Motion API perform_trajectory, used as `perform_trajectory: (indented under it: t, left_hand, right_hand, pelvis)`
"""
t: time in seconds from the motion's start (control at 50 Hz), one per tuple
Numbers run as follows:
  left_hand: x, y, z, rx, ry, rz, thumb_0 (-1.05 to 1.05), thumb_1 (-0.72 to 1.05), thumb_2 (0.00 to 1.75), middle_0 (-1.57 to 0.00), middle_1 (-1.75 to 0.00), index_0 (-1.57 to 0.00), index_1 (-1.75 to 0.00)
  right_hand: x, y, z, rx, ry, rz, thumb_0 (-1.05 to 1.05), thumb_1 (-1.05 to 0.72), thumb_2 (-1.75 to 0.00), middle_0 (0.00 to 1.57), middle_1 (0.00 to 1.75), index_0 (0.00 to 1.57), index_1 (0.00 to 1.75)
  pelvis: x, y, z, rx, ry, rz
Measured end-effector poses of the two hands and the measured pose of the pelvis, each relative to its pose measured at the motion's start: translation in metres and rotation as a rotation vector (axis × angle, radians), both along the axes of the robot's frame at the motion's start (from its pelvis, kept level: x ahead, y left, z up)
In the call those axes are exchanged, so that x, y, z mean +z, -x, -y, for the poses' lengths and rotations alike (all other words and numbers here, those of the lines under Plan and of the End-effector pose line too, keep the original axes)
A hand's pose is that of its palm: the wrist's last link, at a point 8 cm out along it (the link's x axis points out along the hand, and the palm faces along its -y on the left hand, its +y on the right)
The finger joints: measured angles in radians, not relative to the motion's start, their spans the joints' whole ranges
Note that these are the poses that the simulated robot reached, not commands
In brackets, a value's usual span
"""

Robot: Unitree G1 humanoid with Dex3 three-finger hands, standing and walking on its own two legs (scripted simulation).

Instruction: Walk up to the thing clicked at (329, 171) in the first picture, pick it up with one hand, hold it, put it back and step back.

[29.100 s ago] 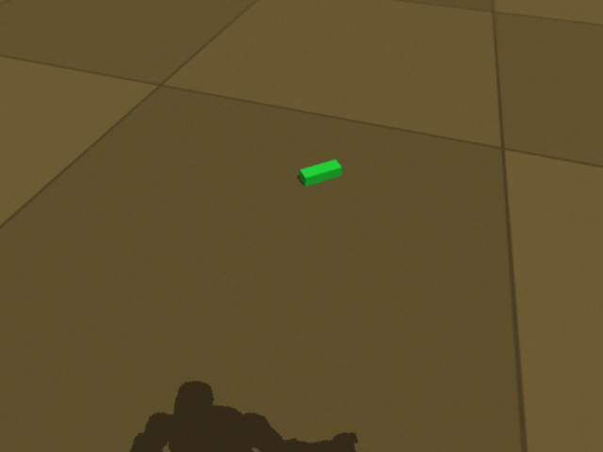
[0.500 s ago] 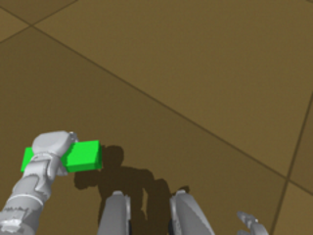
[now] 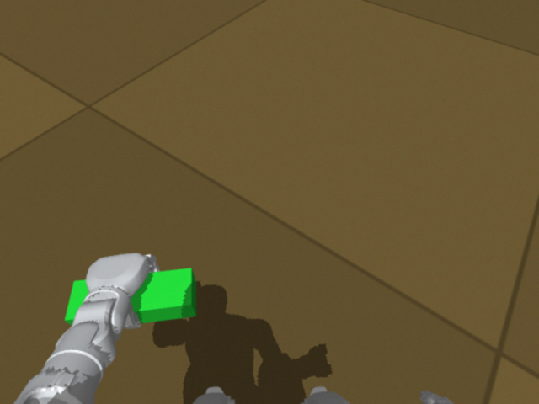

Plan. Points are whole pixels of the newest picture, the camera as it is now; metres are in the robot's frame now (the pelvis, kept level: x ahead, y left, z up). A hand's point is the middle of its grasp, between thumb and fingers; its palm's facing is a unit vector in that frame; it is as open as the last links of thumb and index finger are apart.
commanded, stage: lift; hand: left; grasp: from above
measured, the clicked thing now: (136, 299) +0.33 +0.23 -0.12
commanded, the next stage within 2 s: hold in 0.14 s
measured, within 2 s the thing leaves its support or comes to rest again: neither
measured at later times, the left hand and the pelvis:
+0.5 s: hand (121, 279) +0.33 +0.23 -0.03, palm faces -0.45 -0.06 -0.89, open 9.6 cm; pelvis +0.02 +0.00 +0.04, yaw +0 degrees
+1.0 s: hand (119, 278) +0.32 +0.22 -0.01, palm faces -0.46 -0.05 -0.89, open 9.6 cm; pelvis +0.02 +0.00 +0.05, yaw -1 degrees
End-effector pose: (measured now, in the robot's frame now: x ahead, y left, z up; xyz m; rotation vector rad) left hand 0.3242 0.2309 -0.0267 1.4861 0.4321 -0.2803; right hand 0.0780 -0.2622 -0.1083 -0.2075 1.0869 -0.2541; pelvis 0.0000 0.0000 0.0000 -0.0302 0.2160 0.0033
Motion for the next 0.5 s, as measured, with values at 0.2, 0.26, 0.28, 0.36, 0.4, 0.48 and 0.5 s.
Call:
perform_trajectory:
  t: [0.2,0.26,0.28,0.36,0.4,0.48,0.5]
  left_hand:
    - [0.025,-0.004,0.003,0.003,0.005,-0.015,0.01,0.05,0.43,-0.76,-0.45,-0.78,-0.44]
    - [0.030,-0.005,0.004,-0.003,0.004,-0.018,0.01,0.05,0.44,-0.76,-0.45,-0.78,-0.44]
    - [0.032,-0.005,0.004,-0.003,0.007,-0.016,0.01,0.05,0.44,-0.76,-0.45,-0.78,-0.44]
    - [0.039,-0.007,0.004,-0.012,-0.002,-0.010,0.01,0.05,0.43,-0.76,-0.46,-0.78,-0.44]
    - [0.043,-0.009,0.004,-0.015,-0.004,-0.009,0.01,0.06,0.43,-0.75,-0.46,-0.78,-0.44]
    - [0.051,-0.011,0.003,-0.018,-0.006,-0.008,0.01,0.06,0.43,-0.75,-0.46,-0.78,-0.44]
    - [0.052,-0.012,0.003,-0.018,-0.005,-0.008,0.01,0.06,0.43,-0.75,-0.46,-0.77,-0.44]
  right_hand:
    - [0.021,-0.017,0.000,-0.004,-0.010,0.028,0.01,-0.90,-0.90,0.20,0.30,0.20,0.30]
    - [0.025,-0.022,0.000,-0.003,-0.011,0.035,0.01,-0.90,-0.90,0.20,0.30,0.20,0.30]
    - [0.026,-0.024,0.000,-0.003,-0.011,0.038,0.01,-0.90,-0.90,0.20,0.30,0.20,0.30]
    - [0.031,-0.030,0.000,-0.002,-0.011,0.046,0.01,-0.90,-0.90,0.20,0.30,0.20,0.30]
    - [0.033,-0.033,0.000,-0.003,-0.012,0.051,0.01,-0.90,-0.90,0.20,0.30,0.20,0.30]
    - [0.037,-0.038,0.000,-0.001,-0.015,0.064,0.01,-0.89,-0.90,0.20,0.30,0.20,0.30]
    - [0.038,-0.039,0.000,-0.001,-0.016,0.067,0.01,-0.89,-0.90,0.20,0.30,0.20,0.30]
  pelvis:
    - [0.021,-0.013,0.000,-0.003,-0.010,0.044]
    - [0.024,-0.016,0.000,-0.003,-0.012,0.054]
    - [0.026,-0.017,0.000,-0.003,-0.012,0.058]
    - [0.030,-0.020,-0.001,-0.004,-0.015,0.071]
    - [0.032,-0.021,-0.001,-0.005,-0.016,0.078]
    - [0.035,-0.024,-0.002,-0.006,-0.017,0.091]
    - [0.036,-0.024,-0.002,-0.007,-0.018,0.094]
